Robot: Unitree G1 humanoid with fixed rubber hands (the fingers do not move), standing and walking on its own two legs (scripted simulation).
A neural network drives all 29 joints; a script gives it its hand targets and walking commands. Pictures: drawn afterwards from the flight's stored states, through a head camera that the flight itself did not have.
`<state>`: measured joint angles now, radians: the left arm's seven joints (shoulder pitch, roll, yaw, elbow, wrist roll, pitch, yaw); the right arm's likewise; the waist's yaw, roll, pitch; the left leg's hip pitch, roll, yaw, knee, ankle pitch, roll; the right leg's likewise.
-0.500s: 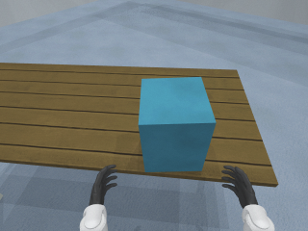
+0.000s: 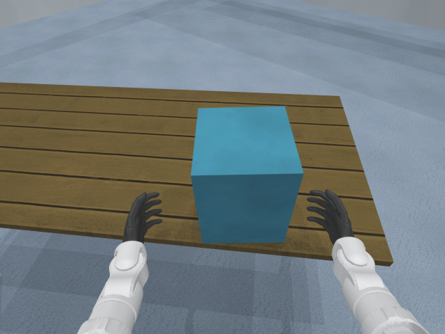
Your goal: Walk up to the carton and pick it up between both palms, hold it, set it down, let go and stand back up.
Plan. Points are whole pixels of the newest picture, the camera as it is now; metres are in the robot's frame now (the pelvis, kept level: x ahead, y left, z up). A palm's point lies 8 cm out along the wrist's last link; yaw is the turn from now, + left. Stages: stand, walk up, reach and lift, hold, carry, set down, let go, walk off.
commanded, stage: reach and lift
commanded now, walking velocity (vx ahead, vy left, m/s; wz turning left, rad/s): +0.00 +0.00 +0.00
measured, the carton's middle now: (242, 177) +0.48 -0.03 +0.00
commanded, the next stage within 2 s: none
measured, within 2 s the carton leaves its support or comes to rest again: neither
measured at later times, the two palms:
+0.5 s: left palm (135, 183) +0.38 +0.18 +0.09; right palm (333, 179) +0.39 -0.19 +0.08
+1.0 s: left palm (126, 135) +0.45 +0.19 +0.16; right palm (327, 130) +0.46 -0.19 +0.14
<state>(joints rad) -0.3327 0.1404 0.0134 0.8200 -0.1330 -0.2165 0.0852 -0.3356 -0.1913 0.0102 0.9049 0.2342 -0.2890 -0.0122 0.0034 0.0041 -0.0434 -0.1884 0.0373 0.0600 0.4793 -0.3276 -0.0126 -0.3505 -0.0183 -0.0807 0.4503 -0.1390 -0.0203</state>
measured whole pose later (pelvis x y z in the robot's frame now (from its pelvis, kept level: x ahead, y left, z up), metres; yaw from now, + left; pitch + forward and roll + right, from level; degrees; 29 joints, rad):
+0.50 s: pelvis +0.00 +0.00 +0.01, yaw +0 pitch +4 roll -1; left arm -0.60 0.15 0.07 0.75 -0.11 0.10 0.10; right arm -0.61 -0.23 -0.04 0.88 0.24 -0.02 -0.05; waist 0.01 0.02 -0.08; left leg -0.20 0.04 0.06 0.40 -0.28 -0.01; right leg -0.34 -0.01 -0.08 0.33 -0.08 -0.02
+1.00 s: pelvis +0.01 +0.00 +0.01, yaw +1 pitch +10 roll -1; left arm -0.95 0.24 0.07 0.95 -0.17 0.23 0.09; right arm -0.94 -0.30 -0.04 1.04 0.27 0.14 -0.08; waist 0.01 0.03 -0.13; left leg -0.30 0.04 0.03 0.40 -0.27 -0.02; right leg -0.41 -0.01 -0.11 0.30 -0.06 -0.02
